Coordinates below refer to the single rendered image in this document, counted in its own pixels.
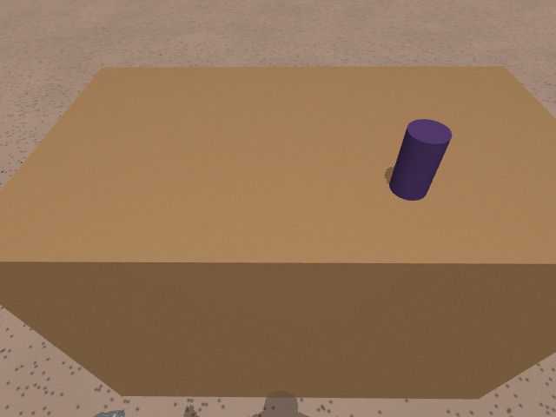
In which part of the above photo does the can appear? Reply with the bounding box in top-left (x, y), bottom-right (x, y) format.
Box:
top-left (389, 119), bottom-right (452, 201)

